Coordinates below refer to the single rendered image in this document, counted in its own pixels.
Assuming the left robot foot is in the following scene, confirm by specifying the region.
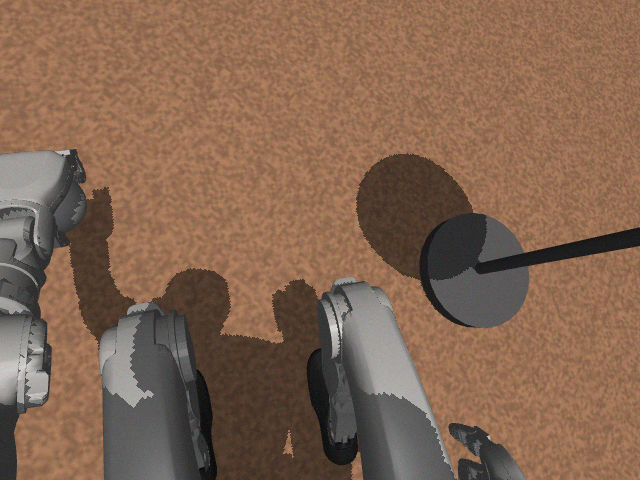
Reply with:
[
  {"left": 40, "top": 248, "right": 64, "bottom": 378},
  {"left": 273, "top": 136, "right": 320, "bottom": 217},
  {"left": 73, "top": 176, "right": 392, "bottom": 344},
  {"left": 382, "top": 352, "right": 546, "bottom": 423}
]
[{"left": 195, "top": 369, "right": 217, "bottom": 480}]

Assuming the floor lamp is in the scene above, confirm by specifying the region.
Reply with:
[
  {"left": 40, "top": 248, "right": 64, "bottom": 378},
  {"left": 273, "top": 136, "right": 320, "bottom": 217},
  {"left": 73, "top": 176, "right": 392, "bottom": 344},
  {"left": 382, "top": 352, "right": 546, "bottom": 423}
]
[{"left": 419, "top": 213, "right": 640, "bottom": 328}]

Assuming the ball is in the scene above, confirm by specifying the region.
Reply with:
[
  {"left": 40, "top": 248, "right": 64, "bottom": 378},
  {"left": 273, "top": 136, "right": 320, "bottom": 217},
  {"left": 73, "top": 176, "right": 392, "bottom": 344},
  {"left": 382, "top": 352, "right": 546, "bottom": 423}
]
[{"left": 53, "top": 180, "right": 87, "bottom": 233}]

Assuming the left robot arm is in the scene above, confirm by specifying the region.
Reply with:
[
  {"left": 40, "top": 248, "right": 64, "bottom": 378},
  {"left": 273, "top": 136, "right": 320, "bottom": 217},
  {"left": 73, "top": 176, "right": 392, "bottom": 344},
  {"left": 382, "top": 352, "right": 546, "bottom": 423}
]
[{"left": 0, "top": 200, "right": 56, "bottom": 480}]

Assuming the left robot hand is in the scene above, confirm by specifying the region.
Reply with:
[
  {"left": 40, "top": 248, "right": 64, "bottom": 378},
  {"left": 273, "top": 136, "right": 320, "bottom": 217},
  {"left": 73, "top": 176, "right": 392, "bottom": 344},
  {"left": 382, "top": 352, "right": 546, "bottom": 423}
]
[{"left": 0, "top": 149, "right": 86, "bottom": 249}]

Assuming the right robot hand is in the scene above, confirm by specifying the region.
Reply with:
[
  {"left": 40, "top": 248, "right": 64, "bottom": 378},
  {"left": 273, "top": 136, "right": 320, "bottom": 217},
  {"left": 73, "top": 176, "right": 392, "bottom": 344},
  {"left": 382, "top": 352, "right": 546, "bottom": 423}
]
[{"left": 448, "top": 423, "right": 527, "bottom": 480}]

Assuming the right robot foot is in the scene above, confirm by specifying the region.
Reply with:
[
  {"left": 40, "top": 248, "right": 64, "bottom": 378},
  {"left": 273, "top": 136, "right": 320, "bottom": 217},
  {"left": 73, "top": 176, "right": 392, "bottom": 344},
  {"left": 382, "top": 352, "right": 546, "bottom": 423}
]
[{"left": 307, "top": 348, "right": 358, "bottom": 465}]

